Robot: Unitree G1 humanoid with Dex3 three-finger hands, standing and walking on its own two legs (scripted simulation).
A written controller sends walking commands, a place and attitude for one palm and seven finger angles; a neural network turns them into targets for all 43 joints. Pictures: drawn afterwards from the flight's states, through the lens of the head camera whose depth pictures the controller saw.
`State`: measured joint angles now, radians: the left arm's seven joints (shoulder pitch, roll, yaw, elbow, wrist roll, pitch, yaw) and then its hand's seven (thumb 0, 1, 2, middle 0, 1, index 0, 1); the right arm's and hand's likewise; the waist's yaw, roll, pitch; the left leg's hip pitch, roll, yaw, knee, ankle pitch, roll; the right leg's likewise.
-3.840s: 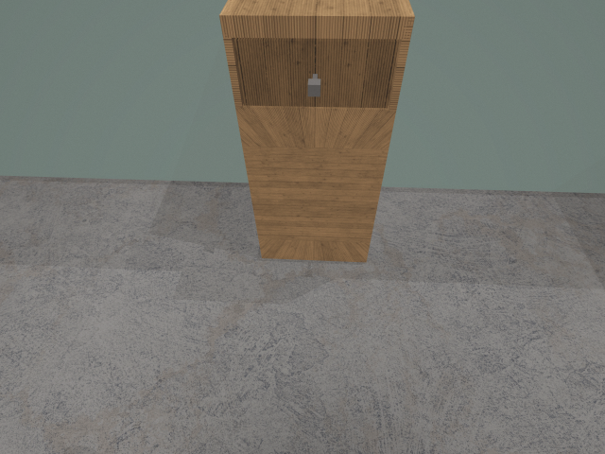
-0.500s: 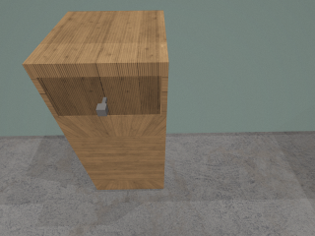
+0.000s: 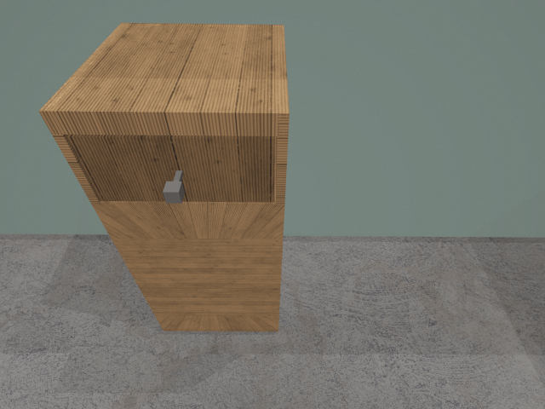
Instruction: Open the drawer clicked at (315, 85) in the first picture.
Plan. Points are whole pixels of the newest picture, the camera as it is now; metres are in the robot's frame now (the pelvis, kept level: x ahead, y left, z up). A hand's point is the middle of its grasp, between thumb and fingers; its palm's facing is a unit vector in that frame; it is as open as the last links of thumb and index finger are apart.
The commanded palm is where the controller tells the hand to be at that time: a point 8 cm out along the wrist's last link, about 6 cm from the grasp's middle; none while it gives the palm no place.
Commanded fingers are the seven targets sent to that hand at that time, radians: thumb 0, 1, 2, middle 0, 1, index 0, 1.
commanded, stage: look again from close up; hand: left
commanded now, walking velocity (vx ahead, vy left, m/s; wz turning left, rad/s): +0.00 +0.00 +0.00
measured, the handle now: (176, 185) +0.50 +0.23 +0.03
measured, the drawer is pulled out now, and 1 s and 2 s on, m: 0.00 0.00 0.00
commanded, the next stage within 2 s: raise the hand with hooked fingers in 0.10 s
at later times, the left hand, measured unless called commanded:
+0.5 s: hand (162, 359) +0.20 +0.18 -0.04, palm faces +0.00 -0.35 -0.94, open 7.9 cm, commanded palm +0.13 +0.20 -0.02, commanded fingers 0.00 0.53 0.74 -0.23 -0.54 -0.23 -0.54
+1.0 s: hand (146, 327) +0.23 +0.20 +0.01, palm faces +0.01 -0.13 -0.99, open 10.8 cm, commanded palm +0.20 +0.21 +0.07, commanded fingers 0.00 -0.06 0.49 -0.27 -0.92 -0.27 -0.92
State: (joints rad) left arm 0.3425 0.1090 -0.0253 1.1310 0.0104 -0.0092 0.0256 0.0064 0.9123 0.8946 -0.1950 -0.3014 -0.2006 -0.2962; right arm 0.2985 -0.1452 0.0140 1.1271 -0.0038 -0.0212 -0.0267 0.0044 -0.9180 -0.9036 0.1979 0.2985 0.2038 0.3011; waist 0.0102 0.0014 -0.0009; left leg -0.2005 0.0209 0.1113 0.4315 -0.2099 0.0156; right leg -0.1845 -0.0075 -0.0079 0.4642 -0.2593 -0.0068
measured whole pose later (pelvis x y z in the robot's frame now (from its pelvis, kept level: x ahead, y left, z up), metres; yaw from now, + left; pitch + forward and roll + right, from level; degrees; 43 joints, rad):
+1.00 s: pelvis +0.01 -0.03 -0.02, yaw +2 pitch +4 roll +1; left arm 0.30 0.36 -0.10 -0.08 1.00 0.03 0.25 0.00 0.16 0.58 -0.27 -0.78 -0.27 -0.77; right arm 0.11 -0.19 0.04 0.58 -0.04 0.09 0.03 0.01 -0.90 -0.90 0.20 0.30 0.21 0.30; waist 0.09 0.06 -0.07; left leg -0.39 0.04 0.07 0.64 -0.32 -0.02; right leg -0.37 0.00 -0.04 0.70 -0.39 -0.04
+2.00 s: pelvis +0.00 +0.00 +0.00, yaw +3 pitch +0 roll +0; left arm -0.11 0.55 -0.01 -0.05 0.83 -0.02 -0.09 0.00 -0.49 0.30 -0.31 -1.20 -0.32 -1.20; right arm 0.15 -0.28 0.00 0.62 0.03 0.13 0.01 0.01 -0.91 -0.90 0.20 0.30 0.20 0.30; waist 0.07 0.10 0.01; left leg -0.21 0.00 0.06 0.40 -0.18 0.02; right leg -0.17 -0.03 -0.05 0.42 -0.25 0.00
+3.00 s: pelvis +0.02 -0.01 +0.00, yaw +3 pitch +4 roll +1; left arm -0.41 0.51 -0.08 0.34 0.90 0.00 0.00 0.00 -0.49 0.30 -0.31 -1.20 -0.32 -1.20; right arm 0.21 -0.28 -0.02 0.65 0.05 0.15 -0.02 0.01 -0.91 -0.90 0.20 0.30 0.20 0.30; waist 0.03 0.07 -0.03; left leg -0.32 0.01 0.06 0.47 -0.23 0.01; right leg -0.28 -0.02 -0.05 0.50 -0.30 -0.01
